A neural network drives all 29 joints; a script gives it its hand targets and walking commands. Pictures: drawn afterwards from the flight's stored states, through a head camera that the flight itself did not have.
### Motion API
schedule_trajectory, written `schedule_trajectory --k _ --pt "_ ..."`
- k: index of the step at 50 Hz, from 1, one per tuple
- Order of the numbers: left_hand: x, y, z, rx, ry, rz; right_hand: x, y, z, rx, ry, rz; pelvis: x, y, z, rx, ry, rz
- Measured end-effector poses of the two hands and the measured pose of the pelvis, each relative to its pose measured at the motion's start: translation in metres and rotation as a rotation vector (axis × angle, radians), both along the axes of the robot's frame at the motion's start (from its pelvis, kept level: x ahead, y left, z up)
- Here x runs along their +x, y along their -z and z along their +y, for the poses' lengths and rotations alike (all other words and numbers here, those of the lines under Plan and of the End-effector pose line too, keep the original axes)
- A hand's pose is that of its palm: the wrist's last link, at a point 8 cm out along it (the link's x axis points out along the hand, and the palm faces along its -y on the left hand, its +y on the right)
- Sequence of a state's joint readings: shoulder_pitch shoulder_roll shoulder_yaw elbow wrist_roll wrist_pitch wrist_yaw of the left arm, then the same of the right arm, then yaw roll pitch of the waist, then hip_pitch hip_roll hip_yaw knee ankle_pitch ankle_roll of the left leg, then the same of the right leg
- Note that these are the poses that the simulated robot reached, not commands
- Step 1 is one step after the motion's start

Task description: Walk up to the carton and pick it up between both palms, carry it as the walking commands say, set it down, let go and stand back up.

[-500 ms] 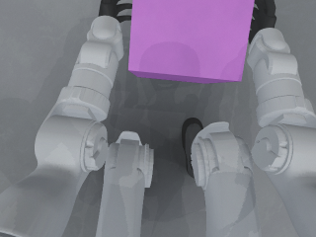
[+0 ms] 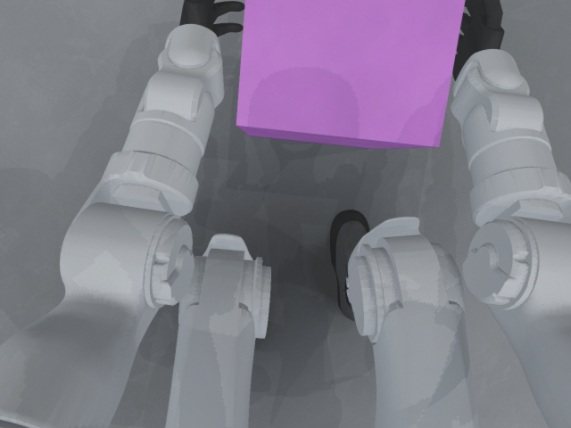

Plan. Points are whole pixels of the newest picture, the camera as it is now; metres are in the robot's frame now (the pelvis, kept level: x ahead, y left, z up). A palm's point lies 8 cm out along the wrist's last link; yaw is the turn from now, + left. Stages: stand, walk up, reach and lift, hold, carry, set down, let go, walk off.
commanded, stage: set down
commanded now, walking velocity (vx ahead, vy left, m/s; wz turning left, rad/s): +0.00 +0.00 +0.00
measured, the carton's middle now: (330, 63) +0.51 -0.10 -0.25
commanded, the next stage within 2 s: none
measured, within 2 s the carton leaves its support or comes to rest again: neither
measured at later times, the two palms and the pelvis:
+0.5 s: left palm (202, 32) +0.54 +0.06 -0.18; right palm (477, 57) +0.49 -0.25 -0.18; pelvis -0.01 -0.01 -0.01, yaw +0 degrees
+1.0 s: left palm (170, 27) +0.55 +0.09 -0.18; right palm (503, 62) +0.48 -0.28 -0.18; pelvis -0.01 -0.02 -0.01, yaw +1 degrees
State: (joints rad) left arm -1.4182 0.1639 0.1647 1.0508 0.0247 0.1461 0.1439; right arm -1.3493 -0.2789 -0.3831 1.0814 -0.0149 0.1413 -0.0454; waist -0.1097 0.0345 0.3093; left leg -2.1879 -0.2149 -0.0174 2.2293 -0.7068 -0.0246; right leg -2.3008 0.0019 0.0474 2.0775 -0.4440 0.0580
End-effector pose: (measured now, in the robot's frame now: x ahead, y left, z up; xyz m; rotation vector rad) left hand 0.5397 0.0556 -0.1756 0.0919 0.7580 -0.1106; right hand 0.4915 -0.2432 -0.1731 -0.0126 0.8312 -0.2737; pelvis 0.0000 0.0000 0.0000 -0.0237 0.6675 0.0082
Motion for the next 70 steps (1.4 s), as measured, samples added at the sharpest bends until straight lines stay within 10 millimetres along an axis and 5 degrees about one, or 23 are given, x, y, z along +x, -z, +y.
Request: schedule_trajectory --k 29,48,60,70 --pt "-0.001 0.005 0.001 0.011 0.05 -0.045 -0.005 0.005 -0.006 0.025 0.041 -0.043 -0.009 0.003 -0.007 0.006 0.001 -0.051" --pt "0.006 0.012 0.035 0.045 -0.016 -0.067 -0.008 0.012 -0.038 -0.014 0.076 -0.08 -0.012 0.006 -0.019 0.007 -0.011 -0.059" --pt "0.015 -0.037 0.022 0.08 -0.002 -0.131 -0.013 -0.015 -0.038 0.026 0.101 -0.158 -0.022 -0.012 -0.015 0.024 0.011 -0.15" --pt "0.022 -0.102 0.025 0.084 -0.051 -0.119 -0.005 -0.097 -0.048 -0.008 0.088 -0.19 -0.02 -0.057 -0.021 0.046 0.024 -0.147"
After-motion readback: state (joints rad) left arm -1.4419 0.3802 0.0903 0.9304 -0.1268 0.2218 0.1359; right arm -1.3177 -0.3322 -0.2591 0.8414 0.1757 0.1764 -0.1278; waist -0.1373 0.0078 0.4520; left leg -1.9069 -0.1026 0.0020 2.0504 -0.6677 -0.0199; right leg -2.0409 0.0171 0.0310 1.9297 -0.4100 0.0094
